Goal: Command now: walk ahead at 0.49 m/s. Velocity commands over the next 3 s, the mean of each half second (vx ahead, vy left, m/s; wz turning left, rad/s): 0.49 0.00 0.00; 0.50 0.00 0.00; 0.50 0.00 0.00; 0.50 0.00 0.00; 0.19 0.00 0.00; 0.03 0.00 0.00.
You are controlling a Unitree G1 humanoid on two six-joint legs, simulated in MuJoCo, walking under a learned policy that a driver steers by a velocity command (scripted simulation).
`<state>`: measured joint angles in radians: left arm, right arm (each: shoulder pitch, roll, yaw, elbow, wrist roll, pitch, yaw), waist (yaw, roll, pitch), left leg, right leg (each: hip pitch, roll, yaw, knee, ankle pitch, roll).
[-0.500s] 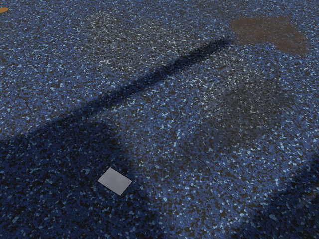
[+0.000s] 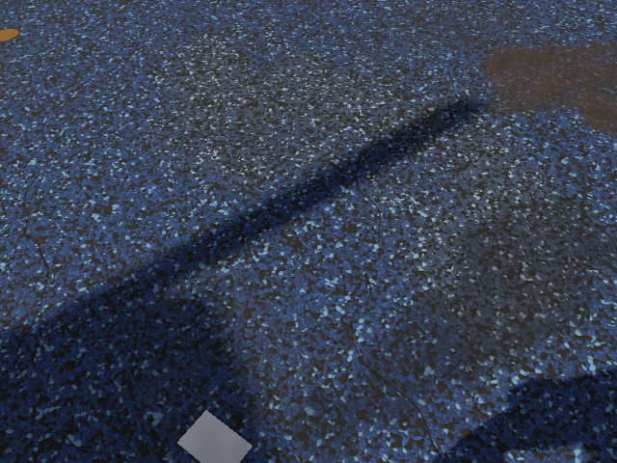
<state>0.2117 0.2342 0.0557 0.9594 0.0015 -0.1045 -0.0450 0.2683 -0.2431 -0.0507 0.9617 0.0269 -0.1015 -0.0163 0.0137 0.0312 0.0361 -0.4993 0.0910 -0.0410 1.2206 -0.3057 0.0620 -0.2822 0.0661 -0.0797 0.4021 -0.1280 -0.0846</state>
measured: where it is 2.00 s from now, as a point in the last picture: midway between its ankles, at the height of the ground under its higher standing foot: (316, 226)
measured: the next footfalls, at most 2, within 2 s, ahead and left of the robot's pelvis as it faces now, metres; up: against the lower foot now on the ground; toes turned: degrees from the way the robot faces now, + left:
left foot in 0.38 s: +0.40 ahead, +0.16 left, +0.00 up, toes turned +2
right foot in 0.94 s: +0.72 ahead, -0.08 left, +0.00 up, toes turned -3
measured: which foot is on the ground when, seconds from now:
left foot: up 0.00-0.36, down 0.38-0.94, up 0.96-1.00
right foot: down 0.00-0.40, up 0.42-0.92, down 0.94-1.00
